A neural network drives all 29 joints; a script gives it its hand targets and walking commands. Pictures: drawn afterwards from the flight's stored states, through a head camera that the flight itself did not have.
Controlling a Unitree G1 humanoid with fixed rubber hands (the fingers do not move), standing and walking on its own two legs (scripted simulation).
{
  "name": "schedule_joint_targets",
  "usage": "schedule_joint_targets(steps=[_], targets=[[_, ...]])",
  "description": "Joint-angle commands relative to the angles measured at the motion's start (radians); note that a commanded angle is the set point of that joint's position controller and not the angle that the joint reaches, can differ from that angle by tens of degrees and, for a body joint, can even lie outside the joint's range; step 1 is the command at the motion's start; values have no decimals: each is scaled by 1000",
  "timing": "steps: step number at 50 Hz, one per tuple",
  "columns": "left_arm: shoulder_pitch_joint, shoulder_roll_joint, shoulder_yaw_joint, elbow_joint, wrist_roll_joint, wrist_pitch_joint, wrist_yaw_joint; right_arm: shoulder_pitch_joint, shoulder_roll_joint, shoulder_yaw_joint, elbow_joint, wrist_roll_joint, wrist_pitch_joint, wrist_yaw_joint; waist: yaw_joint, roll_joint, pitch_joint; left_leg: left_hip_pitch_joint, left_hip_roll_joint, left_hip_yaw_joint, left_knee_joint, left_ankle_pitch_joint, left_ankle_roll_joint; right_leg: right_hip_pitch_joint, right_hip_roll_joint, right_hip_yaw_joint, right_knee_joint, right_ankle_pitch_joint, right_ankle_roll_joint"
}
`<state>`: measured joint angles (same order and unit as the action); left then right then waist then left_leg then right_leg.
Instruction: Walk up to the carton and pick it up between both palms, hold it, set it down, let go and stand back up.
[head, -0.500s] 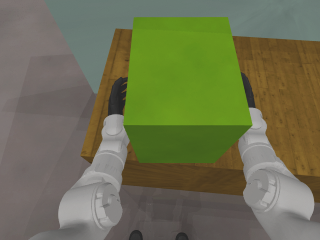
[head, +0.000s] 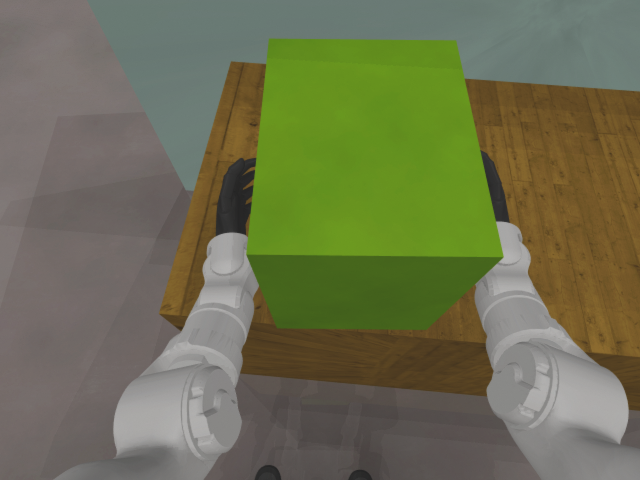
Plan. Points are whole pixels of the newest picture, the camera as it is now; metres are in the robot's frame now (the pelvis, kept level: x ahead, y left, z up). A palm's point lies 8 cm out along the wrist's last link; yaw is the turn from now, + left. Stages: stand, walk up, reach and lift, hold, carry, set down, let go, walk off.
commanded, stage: reach and lift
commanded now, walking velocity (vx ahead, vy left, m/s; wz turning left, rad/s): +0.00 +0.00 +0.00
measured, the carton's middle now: (356, 200) +0.49 -0.01 -0.01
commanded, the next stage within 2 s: none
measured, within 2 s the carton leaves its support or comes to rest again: leaves its support in 0.08 s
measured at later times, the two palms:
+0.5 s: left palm (215, 248) +0.39 +0.16 +0.01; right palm (476, 218) +0.44 -0.15 +0.04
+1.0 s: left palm (195, 252) +0.37 +0.17 +0.04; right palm (485, 208) +0.42 -0.14 +0.09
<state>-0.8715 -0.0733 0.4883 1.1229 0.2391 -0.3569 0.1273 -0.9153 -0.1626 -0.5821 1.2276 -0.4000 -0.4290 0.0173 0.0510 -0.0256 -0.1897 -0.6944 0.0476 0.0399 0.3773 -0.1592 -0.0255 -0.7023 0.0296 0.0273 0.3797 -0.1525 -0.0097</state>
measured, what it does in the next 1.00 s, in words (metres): stands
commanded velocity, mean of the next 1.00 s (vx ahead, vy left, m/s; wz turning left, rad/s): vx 0.00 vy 0.00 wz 0.00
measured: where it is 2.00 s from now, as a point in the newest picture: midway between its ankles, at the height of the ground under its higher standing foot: outside the picture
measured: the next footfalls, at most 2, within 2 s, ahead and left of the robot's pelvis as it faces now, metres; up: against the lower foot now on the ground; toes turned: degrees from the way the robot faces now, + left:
none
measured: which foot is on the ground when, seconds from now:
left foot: down 0.00-1.00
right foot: down 0.00-1.00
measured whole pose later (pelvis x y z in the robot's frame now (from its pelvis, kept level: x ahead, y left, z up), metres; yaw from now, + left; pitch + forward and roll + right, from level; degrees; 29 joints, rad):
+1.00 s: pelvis -0.04 +0.00 +0.00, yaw +3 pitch +23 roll -1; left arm -0.83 0.03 0.18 1.23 -0.08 -0.29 0.19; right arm -0.98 -0.19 -0.27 1.36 -0.11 -0.30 -0.04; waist 0.03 0.00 -0.30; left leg -0.72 0.04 -0.01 0.49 -0.16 -0.03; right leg -0.69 0.02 -0.03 0.46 -0.16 -0.01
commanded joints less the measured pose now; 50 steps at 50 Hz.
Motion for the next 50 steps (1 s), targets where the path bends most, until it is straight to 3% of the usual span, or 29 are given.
schedule_joint_targets(steps=[1, 4, 10, 19, 24, 34, 42, 50], targets=[[-485, -488, -244, 2, 58, -44, -107, -527, 580, 283, -11, -94, -128, 130, 30, -89, -793, 154, -16, 112, 48, 478, 16, 685, -48, -102, 159, 865, 56], [-488, -501, -257, 25, 48, -52, -106, -532, 575, 291, 8, -95, -142, 131, 30, -79, -801, 110, -19, 111, 40, 439, 20, 700, -52, -100, 166, 860, 53], [-520, -514, -290, 22, 31, -64, -89, -561, 524, 285, 75, -78, -159, 133, 30, -37, -831, 262, -6, 94, 82, 497, -4, 544, -21, -132, 126, 732, 35], [-556, -491, -335, 38, -31, -68, -89, -591, 516, 298, 125, -59, -155, 131, 13, -72, -850, 212, -25, 98, 72, 373, 2, 558, -15, -129, 123, 690, 43], [-607, -490, -367, 18, -67, -71, -92, -603, 527, 306, 132, -43, -137, 126, -6, -50, -870, 207, -33, 91, 70, 336, -3, 563, -14, -125, 131, 651, 43], [-676, -508, -453, -74, -151, -59, -87, -649, 565, 397, 67, 65, -80, 116, -22, -10, -925, 253, -43, 50, 109, 362, -23, 544, 4, -116, 142, 633, 34], [-827, -547, -559, -195, -236, -54, -72, -685, 621, 490, 15, 164, -4, 113, -37, 38, -956, 310, -52, 27, 132, 333, -39, 479, 20, -103, 136, 520, 25], [-918, -538, -532, -229, -247, 7, -75, -714, 642, 529, -43, 239, 88, 101, -44, 1, -865, 350, -62, 18, 94, 253, -29, 510, 14, -83, 103, 409, 34]])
